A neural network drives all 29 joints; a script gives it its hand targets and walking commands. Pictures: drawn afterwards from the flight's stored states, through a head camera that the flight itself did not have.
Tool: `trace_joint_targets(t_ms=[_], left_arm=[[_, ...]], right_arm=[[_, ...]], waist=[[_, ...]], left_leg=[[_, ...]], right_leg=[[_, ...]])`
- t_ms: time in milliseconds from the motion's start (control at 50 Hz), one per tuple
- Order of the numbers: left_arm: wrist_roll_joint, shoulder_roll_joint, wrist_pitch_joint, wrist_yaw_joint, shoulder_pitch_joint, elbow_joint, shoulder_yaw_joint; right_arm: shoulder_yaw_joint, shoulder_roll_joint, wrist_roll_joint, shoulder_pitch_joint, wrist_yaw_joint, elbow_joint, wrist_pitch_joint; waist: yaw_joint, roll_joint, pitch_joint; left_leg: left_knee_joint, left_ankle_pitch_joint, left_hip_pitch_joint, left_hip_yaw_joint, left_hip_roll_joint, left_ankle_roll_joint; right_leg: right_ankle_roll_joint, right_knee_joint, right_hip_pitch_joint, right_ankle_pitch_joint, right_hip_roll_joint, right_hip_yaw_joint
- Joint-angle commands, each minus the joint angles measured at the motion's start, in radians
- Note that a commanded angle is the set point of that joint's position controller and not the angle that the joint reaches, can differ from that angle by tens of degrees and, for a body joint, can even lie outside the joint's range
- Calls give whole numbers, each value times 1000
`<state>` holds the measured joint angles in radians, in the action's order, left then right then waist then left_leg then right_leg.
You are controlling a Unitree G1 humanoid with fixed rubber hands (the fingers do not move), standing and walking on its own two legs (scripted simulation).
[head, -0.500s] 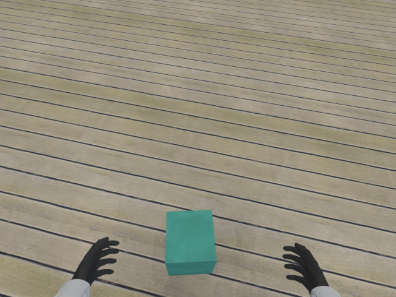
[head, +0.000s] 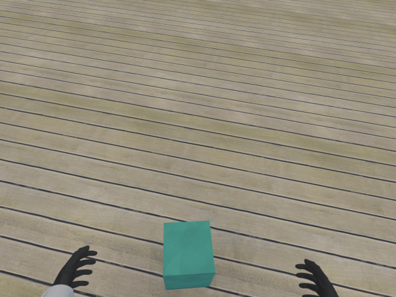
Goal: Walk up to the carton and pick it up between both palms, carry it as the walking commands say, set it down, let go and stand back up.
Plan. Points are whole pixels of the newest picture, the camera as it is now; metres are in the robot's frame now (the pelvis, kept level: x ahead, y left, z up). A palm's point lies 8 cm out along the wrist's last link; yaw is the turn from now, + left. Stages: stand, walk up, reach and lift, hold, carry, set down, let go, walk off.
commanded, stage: stand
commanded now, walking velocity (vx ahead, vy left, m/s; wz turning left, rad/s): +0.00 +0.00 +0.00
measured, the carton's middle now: (187, 255) +0.39 +0.02 -0.65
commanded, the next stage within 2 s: none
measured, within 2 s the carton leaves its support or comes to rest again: neither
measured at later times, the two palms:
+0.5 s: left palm out of the picture +0.12 +0.29 -0.10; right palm out of the picture +0.11 -0.29 -0.08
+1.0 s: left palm out of the picture +0.08 +0.30 -0.10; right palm out of the picture +0.08 -0.31 -0.09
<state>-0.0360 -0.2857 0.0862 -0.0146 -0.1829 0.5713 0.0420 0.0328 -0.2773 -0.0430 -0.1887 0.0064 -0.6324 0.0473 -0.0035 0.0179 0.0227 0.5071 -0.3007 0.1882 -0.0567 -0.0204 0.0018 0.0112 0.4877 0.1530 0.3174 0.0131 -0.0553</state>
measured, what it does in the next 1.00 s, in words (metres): stands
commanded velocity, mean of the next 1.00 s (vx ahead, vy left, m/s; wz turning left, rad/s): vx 0.00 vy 0.00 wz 0.00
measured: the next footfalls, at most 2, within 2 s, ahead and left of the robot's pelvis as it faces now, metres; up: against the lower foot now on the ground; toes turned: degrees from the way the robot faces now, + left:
none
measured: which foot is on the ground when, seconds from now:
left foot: down 0.00-1.00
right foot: down 0.00-1.00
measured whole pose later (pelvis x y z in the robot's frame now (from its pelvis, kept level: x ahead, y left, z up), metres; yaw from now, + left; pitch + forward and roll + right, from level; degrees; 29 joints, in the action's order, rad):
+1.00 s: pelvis -0.01 +0.00 +0.01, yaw -1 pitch -2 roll +0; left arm -0.03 -0.38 0.00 -0.02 -0.17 0.94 0.01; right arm 0.01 -0.37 -0.02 -0.16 0.02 -0.95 0.00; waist 0.00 0.02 0.02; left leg 0.39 -0.23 0.13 -0.04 -0.01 0.00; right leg 0.01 0.38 0.10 0.24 0.01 -0.06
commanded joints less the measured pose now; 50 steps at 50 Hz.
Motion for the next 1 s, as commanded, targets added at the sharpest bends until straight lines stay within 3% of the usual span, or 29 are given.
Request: trace_joint_targets(t_ms=[0,360,980], left_arm=[[-4,-132,-54,-3,42,-18,36],[-2,-199,-93,-12,21,166,20],[9,-250,-101,-7,40,325,-5]], right_arm=[[41,-155,-2,45,12,27,-35],[30,-226,8,38,21,-118,-55],[6,-264,21,63,14,-272,-62]], waist=[[4,-32,-75],[9,-22,-55],[7,-16,-14]], left_leg=[[-72,257,0,-33,69,9],[-101,325,-44,-56,96,-12],[-176,231,-64,-72,112,-19]], right_leg=[[3,-64,9,-214,-48,-24],[-9,-94,-22,-301,-75,-52],[-19,-168,-27,-235,-101,-77]])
